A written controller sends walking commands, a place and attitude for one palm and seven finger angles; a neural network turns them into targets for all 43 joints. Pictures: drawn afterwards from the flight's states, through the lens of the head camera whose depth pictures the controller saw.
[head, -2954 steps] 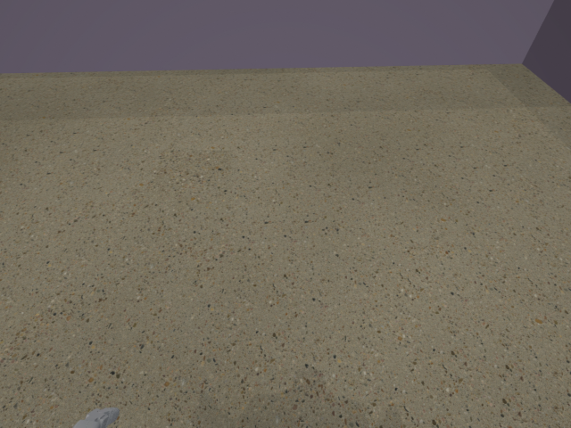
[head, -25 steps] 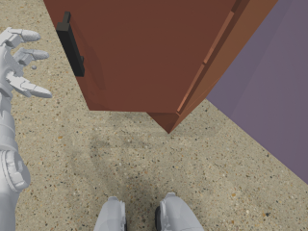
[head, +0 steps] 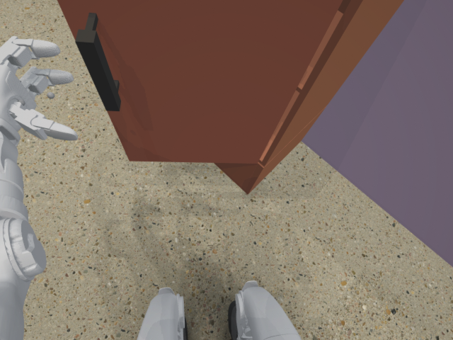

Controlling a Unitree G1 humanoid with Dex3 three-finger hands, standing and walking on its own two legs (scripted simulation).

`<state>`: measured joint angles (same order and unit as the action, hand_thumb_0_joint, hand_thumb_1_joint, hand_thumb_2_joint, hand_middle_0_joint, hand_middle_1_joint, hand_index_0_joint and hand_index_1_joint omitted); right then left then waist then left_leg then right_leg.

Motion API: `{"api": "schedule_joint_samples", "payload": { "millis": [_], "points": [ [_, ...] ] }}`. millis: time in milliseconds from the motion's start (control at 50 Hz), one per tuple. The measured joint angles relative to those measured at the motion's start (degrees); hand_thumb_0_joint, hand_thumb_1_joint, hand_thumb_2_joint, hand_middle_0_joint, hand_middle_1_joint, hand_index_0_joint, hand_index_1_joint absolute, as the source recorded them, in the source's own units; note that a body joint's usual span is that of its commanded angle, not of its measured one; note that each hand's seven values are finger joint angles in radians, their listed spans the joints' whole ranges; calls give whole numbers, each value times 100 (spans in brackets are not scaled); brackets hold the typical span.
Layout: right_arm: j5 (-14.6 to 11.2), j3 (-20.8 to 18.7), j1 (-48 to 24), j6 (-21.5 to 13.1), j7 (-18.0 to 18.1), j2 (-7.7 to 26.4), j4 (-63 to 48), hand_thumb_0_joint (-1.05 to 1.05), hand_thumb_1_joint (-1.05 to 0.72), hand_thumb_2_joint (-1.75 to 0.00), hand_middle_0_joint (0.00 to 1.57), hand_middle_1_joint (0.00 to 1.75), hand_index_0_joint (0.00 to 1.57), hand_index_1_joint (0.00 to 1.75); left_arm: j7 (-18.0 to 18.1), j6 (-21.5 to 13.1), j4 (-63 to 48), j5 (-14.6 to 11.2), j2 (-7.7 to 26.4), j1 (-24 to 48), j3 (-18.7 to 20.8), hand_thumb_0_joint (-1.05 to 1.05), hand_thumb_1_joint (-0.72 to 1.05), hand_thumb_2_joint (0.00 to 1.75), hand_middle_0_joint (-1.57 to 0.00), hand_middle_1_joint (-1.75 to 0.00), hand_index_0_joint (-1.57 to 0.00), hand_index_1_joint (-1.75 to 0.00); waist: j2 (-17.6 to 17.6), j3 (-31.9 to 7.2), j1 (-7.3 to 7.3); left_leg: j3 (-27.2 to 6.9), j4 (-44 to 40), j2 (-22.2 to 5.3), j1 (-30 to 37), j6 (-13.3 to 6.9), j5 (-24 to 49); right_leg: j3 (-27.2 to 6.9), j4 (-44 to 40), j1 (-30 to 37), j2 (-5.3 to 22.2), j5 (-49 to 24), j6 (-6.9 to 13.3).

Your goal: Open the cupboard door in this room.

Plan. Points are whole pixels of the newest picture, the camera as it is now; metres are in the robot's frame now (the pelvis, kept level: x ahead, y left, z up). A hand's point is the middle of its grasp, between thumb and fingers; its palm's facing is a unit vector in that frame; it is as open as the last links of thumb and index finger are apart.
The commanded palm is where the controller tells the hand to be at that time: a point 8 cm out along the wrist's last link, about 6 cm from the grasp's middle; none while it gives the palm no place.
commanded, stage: slide the fingers in behind the handle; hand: left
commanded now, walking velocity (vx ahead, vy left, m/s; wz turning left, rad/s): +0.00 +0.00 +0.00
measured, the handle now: (103, 66) +0.56 +0.18 +0.06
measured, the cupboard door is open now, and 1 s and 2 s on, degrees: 46 46 46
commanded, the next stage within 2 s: close the thumb around the handle in 1.46 s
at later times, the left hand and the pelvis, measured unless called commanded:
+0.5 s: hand (76, 94) +0.50 +0.21 +0.07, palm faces -0.04 -1.00 -0.02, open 14.0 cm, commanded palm +0.48 +0.25 +0.06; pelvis +0.00 -0.01 +0.00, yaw +0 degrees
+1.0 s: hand (90, 97) +0.49 +0.19 +0.07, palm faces -0.01 -1.00 -0.01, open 14.2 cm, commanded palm +0.47 +0.22 +0.06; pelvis +0.01 -0.01 +0.01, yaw +1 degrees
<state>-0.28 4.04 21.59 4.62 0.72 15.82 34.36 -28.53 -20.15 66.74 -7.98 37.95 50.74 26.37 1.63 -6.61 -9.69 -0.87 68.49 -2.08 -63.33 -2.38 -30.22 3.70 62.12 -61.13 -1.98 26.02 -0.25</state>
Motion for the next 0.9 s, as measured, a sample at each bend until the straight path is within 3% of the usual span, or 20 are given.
{"api": "schedule_joint_samples", "payload": {
  "millis": [220,340,480,640,740,900],
  "points": [
    [27,-84,-34,-25,-41,-1,-34,1,-91,-90,20,30,21,30,369,-226,-358,47,-389,-225,-88,-1,-50,30,-30,-120,-30,-120,-2,-11,2,29,-48,-13,108,27,0,-32,-10,75,-13,6,20],
    [7,-53,-76,-26,-31,-19,-66,1,-91,-90,20,30,21,30,509,-90,-124,113,-414,-130,-162,-1,-50,30,-30,-120,-30,-120,3,2,-3,38,-82,-3,167,35,11,-40,2,113,-4,19,36],
    [24,-80,-81,-68,-47,-45,-36,1,-91,-90,20,30,21,30,564,-298,-268,56,-535,-187,-193,-1,-50,30,-30,-120,-30,-120,2,-9,39,45,-74,-8,169,62,3,-49,46,93,-9,42,59],
    [9,-92,-108,-83,-40,-41,-11,1,-91,-90,20,30,21,30,669,-184,-155,83,-670,-137,-316,-1,-50,30,-30,-120,-30,-120,9,-5,38,37,-78,5,174,76,7,-41,74,87,3,61,76],
    [41,-135,-95,-127,-57,-48,0,1,-91,-90,20,30,21,30,830,-330,-396,82,-798,-254,-293,-1,-50,30,-30,-120,-30,-120,10,-23,46,54,-82,-3,176,88,2,-59,87,73,-5,66,84],
    [24,-150,-57,-114,-95,-71,46,1,-91,-90,20,30,21,30,985,-280,-356,33,-905,-313,-417,-1,-50,30,-26,-119,-27,-119,15,-54,90,46,-166,10,311,96,10,-54,19,207,5,73,92]
  ]
}}
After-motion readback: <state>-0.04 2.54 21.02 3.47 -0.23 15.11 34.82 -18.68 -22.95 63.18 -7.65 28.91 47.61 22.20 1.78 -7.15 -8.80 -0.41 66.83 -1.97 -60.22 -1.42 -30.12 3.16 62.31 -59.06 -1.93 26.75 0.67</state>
